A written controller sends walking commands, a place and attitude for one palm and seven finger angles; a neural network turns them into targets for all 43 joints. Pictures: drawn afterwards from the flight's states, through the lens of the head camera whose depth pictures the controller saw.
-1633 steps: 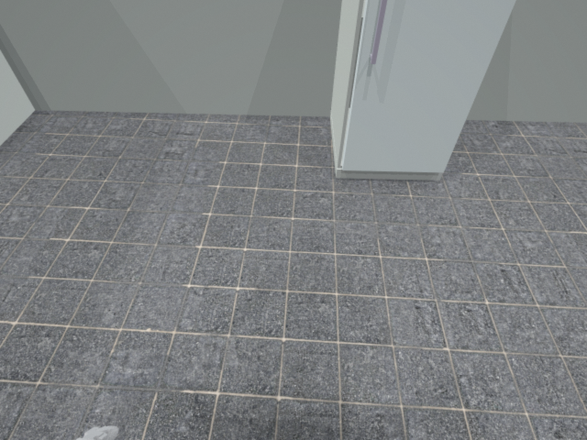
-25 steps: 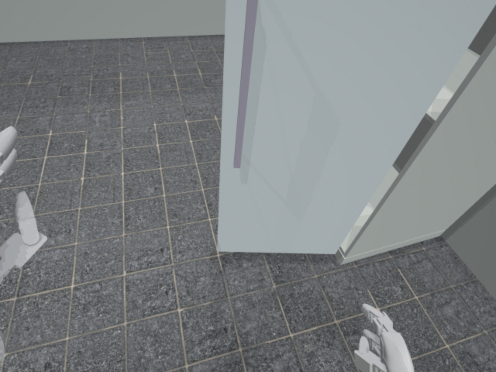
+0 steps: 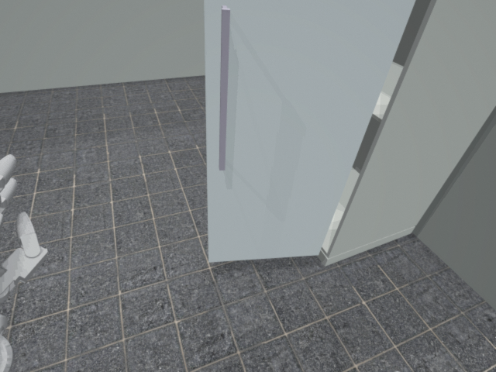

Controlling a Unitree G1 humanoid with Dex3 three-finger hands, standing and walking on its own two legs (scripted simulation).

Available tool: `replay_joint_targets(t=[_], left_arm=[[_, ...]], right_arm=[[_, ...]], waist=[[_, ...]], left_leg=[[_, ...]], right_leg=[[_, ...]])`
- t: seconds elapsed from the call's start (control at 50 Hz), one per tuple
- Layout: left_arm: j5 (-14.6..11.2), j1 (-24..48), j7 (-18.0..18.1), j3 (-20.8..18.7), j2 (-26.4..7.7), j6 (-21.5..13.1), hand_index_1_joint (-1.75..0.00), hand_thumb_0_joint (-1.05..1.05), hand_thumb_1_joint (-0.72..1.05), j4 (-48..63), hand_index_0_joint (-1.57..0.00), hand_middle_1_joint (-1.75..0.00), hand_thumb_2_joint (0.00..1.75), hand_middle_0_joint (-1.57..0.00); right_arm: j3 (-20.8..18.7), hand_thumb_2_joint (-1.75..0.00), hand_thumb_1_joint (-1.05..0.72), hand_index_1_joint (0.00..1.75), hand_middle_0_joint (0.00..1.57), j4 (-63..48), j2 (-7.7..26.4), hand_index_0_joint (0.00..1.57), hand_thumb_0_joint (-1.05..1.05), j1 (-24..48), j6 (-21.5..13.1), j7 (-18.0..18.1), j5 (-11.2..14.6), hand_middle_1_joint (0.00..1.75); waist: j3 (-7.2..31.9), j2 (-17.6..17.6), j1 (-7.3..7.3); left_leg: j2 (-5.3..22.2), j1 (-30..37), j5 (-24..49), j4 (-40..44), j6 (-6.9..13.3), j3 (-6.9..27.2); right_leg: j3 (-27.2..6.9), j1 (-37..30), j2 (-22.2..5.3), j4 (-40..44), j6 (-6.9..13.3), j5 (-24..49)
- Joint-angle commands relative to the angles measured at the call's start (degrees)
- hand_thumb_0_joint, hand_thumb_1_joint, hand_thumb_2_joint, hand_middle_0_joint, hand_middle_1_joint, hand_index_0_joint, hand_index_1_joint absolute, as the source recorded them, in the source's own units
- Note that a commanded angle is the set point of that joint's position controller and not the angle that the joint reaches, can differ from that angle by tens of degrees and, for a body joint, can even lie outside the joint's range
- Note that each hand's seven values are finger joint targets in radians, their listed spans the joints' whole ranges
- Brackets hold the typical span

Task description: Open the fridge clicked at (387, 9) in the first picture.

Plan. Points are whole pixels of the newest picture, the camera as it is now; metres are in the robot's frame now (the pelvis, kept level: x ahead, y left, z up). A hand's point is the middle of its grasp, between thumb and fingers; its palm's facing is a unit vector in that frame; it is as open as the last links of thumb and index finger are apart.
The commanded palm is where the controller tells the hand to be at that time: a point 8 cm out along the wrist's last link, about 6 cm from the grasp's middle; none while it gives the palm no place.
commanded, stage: stop stepping back and stand still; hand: left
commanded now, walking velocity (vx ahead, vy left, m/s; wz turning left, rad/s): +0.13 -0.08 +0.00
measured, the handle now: (223, 99) +0.76 +0.12 +0.12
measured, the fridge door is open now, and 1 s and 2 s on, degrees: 73 73 73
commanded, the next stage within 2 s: let the arm hang, fingers relaxed in 0.30 s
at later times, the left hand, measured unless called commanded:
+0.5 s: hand (75, 291) +0.22 +0.28 +0.05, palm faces +0.27 -0.84 -0.46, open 7.4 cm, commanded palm none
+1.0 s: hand out of the picture -0.04 +0.22 -0.16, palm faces +0.05 -0.97 -0.25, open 7.3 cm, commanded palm none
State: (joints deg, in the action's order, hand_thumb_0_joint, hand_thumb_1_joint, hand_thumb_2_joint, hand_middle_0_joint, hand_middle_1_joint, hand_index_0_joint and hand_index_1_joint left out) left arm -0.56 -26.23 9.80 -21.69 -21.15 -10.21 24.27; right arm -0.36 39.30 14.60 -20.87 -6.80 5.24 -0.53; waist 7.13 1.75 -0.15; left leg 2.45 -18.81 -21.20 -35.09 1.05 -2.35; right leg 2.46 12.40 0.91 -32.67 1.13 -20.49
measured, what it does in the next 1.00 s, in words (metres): stands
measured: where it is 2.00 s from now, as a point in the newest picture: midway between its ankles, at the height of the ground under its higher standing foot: outside the picture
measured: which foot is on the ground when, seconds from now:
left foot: down 0.00-1.00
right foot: down 0.00-1.00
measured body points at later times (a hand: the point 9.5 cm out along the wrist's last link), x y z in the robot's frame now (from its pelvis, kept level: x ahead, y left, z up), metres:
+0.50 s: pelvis +0.00 +0.02 -0.01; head -0.02 +0.00 +0.44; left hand +0.20 +0.32 +0.07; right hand +0.15 -0.25 -0.11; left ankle +0.04 +0.13 -0.73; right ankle -0.02 -0.09 -0.72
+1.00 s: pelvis +0.00 +0.02 +0.02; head +0.02 +0.02 +0.46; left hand -0.04 +0.27 -0.14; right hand +0.02 -0.21 -0.14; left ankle +0.04 +0.13 -0.73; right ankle -0.02 -0.09 -0.73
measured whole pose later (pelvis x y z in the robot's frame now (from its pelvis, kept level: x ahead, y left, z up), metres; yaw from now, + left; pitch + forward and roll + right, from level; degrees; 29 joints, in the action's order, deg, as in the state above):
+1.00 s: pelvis +0.00 +0.02 +0.02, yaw +2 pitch -1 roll -1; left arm 0.9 -17.3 1.0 -0.3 -12.7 0.9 -66.1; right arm 0.2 64.2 10.2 -13.9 1.5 1.2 -0.8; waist -3.2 -0.9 -0.5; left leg 0.3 -14.0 -8.5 -23.8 0.6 -0.2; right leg 1.3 7.1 0.9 -22.1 0.6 -13.7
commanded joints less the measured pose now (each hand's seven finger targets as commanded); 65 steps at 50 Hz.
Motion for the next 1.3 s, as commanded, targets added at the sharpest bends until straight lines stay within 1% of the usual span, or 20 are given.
replay_joint_targets(t=[0.0,0.04,0.12,0.14,0.18,0.2,0.24,0.28,0.32,0.36,0.38,0.4,0.46,0.5,0.52,0.56,0.62,0.7,0.92,1.28], left_arm=[[-0.33,6.82,1.0,-8.32,-13.82,-5.07,-0.3,0.0,0.9,14.78,-0.2,-0.3,0.9,-0.2],[0.11,5.58,0.36,-9.72,-14.83,-5.27,-0.3,0.0,0.9,15.84,-0.2,-0.3,0.9,-0.2],[-0.03,-2.83,0.25,-10.16,-13.33,-4.3,-0.3,0.0,0.9,13.53,-0.2,-0.3,0.9,-0.2],[0.01,-3.9,0.22,-9.99,-13.31,-4.2,-0.3,0.0,0.9,12.32,-0.2,-0.3,0.9,-0.2],[-0.47,-1.45,0.22,-11.54,-15.28,-4.37,-0.3,0.0,0.9,11.24,-0.2,-0.3,0.9,-0.2],[-0.67,1.47,0.29,-11.2,-14.58,-5.07,-0.3,0.0,0.9,11.15,-0.2,-0.3,0.9,-0.2],[-0.64,1.16,0.19,-9.71,-12.9,-5.31,-0.3,0.0,0.9,8.82,-0.2,-0.3,0.9,-0.2],[-0.16,3.46,0.3,-8.46,-12.25,-5.62,-0.3,0.0,0.9,8.2,-0.2,-0.3,0.9,-0.2],[-0.26,5.36,0.65,-7.89,-12.13,-5.39,-0.3,0.0,0.9,7.7,-0.2,-0.3,0.9,-0.2],[-0.34,6.43,0.4,-6.73,-11.71,-5.64,-0.3,0.0,0.9,10.06,-0.2,-0.3,0.9,-0.2],[4.22,2.89,-8.12,14.93,-1.76,5.44,-0.3,0.0,0.9,-31.29,-0.2,-0.3,0.9,-0.2],[2.45,0.5,-9.14,14.94,1.27,10.26,-0.3,0.0,0.9,-31.29,-0.2,-0.3,0.9,-0.2],[2.05,7.3,-9.42,15.9,1.78,10.97,-0.3,0.0,0.9,-38.1,-0.2,-0.3,0.9,-0.2],[2.1,6.3,-9.33,16.23,-0.53,10.01,-0.3,0.0,0.9,-46.91,-0.2,-0.3,0.9,-0.2],[2.29,7.35,-9.19,16.53,-3.04,9.42,-0.3,0.0,0.9,-51.07,-0.2,-0.3,0.9,-0.2],[2.24,12.85,-9.39,17.91,-4.43,9.07,-0.3,0.0,0.9,-58.53,-0.2,-0.3,0.9,-0.2],[1.9,16.45,-8.91,19.49,-2.76,9.22,-0.3,0.0,0.9,-66.86,-0.2,-0.3,0.9,-0.2],[1.38,11.53,-8.64,19.35,1.8,9.54,-0.3,0.0,0.9,-76.07,-0.2,-0.3,0.9,-0.2],[1.21,9.21,-8.44,20.44,2.33,9.53,-0.3,0.0,0.9,-87.16,-0.2,-0.3,0.9,-0.2],[1.4,9.2,-8.05,20.44,4.05,9.73,-0.3,0.0,0.9,-88.28,-0.2,-0.3,0.9,-0.2]], right_arm=[[-1.7,-0.9,-0.9,0.3,0.2,-11.08,6.15,0.2,0.0,11.27,-4.98,0.94,-0.01,0.3],[-1.29,-0.9,-0.9,0.3,0.2,-10.68,4.09,0.2,0.0,11.31,-5.37,0.55,-1.48,0.3],[-1.69,-0.9,-0.9,0.3,0.2,-11.09,5.09,0.2,0.0,10.96,-5.34,-0.67,-0.89,0.3],[-1.81,-0.9,-0.9,0.3,0.2,-11.39,4.88,0.2,0.0,11.2,-4.68,-0.78,-0.86,0.3],[-2.35,-0.9,-0.9,0.3,0.2,-11.57,3.93,0.2,0.0,10.08,-3.83,-1.27,-0.78,0.3],[-2.55,-0.9,-0.9,0.3,0.2,-10.7,4.16,0.2,0.0,9.47,-4.37,-1.52,-0.55,0.3],[-1.74,-0.9,-0.9,0.3,0.2,-9.63,3.52,0.2,0.0,8.95,-4.49,-1.58,-0.36,0.3],[-0.68,-0.9,-0.9,0.3,0.2,-9.01,2.68,0.2,0.0,10.09,-4.27,-1.18,-0.48,0.3],[-0.64,-0.9,-0.9,0.3,0.2,-8.87,2.67,0.2,0.0,11.45,-4.81,-0.21,-0.55,0.3],[-1.43,-0.9,-0.9,0.3,0.2,-9.33,4.02,0.2,0.0,11.55,-5.32,0.05,-0.35,0.3],[-4.92,-0.9,-0.9,0.3,0.2,2.22,15.93,0.2,0.0,9.82,-4.18,-5.97,-1.11,0.3],[-4.37,-0.9,-0.9,0.3,0.2,-1.39,12.9,0.2,0.0,9.52,0.45,-5.49,-0.17,0.3],[-2.49,-0.9,-0.9,0.3,0.2,-1.26,10.9,0.2,0.0,9.71,3.16,-4.6,-1.98,0.3],[-1.97,-0.9,-0.9,0.3,0.2,-0.1,11.03,0.2,0.0,12.93,3.9,-4.64,-1.72,0.3],[-1.8,-0.9,-0.9,0.3,0.2,0.51,9.44,0.2,0.0,13.53,4.06,-4.78,-1.04,0.3],[-1.49,-0.9,-0.9,0.3,0.2,3.84,6.75,0.2,0.0,12.48,5.98,-4.98,-1.09,0.3],[-0.91,-0.9,-0.9,0.3,0.2,8.26,5.1,0.2,0.0,10.87,7.24,-4.88,-1.24,0.3],[-0.61,-0.9,-0.9,0.3,0.2,13.58,3.81,0.2,0.0,11.22,6.72,-3.96,-1.24,0.3],[-0.95,-0.9,-0.9,0.3,0.2,21.87,3.81,0.2,0.0,6.87,6.8,-3.32,-0.46,0.3],[-0.78,-0.9,-0.9,0.3,0.2,24.19,1.2,0.2,0.0,5.78,6.63,-3.5,-0.78,0.3]], waist=[[-6.1,-17.24,0.91],[-8.97,-16.73,1.52],[-5.11,-12.27,-0.08],[-5.21,-8.04,0.09],[-4.93,9.73,-0.29],[-5.28,8.56,0.18],[-7.74,2.84,0.79],[-7.34,4.11,0.82],[-5.97,3.4,0.73],[-5.24,-1.69,0.31],[-7.42,-9.36,3.87],[-3.4,-10.8,0.81],[-3.36,-5.33,0.96],[-0.58,3.2,-2.28],[0.05,6.81,-1.51],[-3.83,10.44,1.15],[-5.9,2.66,2.72],[-3.72,-11.91,0.52],[-7.61,-1.62,0.4],[-11.17,-3.21,0.26]], left_leg=[[13.48,5.48,-11.08,20.52,6.72,21.88],[16.32,-3.55,-20.78,28.13,9.26,27.91],[8.23,-10.46,-13.42,17.82,3.62,8.33],[4.95,-15.37,-13.34,9.96,2.08,4.91],[-2.08,-19.93,-5.36,-17.51,-0.77,-0.65],[-1.24,-19.21,-4.14,-24.81,-1.13,2.0],[1.22,-15.82,-3.08,-22.84,-1.1,4.31],[1.69,-7.35,-0.2,-11.01,-0.53,1.6],[-0.72,1.79,6.01,1.05,-0.31,-2.28],[1.23,7.32,8.67,8.74,0.6,1.33],[7.86,4.99,32.72,1.18,3.25,9.73],[11.38,0.44,37.48,5.58,6.23,12.92],[13.81,-3.3,35.21,11.45,10.03,21.36],[8.65,-2.48,36.94,4.77,6.1,14.28],[3.54,-2.98,29.04,1.92,2.29,8.61],[-1.61,0.04,10.23,-0.74,-0.97,3.6],[-0.63,6.71,13.64,3.51,-0.93,3.9],[3.19,6.93,18.2,10.65,0.46,7.45],[3.62,8.82,14.37,15.37,0.62,7.11],[2.94,6.96,11.52,18.0,0.5,7.01]], right_leg=[[-0.13,14.22,0.7,-9.39,-0.42,-6.55],[-1.71,11.68,-0.27,-20.17,-0.53,-9.01],[2.68,-7.34,0.05,3.0,0.28,-3.27],[-2.46,-10.54,-2.45,7.15,2.18,-4.44],[-30.83,-5.1,-20.01,20.83,11.17,-16.71],[-32.02,-3.03,-21.67,21.17,12.81,-10.91],[-25.13,1.52,-19.99,18.2,12.25,-2.65],[-14.57,4.37,-16.27,14.75,8.78,6.92],[-9.71,5.49,-12.46,12.41,5.49,6.67],[-7.99,6.22,-9.36,8.81,2.41,3.93],[-0.77,14.07,-9.91,-7.37,-0.12,19.12],[-0.85,8.24,-4.87,-12.29,-1.72,7.53],[-2.63,7.45,-1.81,-17.02,-1.64,-10.72],[-3.47,-2.63,-3.11,-1.57,-0.81,8.46],[-8.25,-4.28,-7.0,2.65,0.64,20.48],[-15.85,2.82,-14.22,10.13,4.64,21.62],[-12.4,5.57,-11.43,11.47,4.38,18.47],[-7.7,-1.47,-6.31,11.42,1.28,12.7],[-5.77,-1.87,-6.21,15.82,1.29,8.66],[-5.51,-0.43,-6.29,15.02,0.73,6.85]])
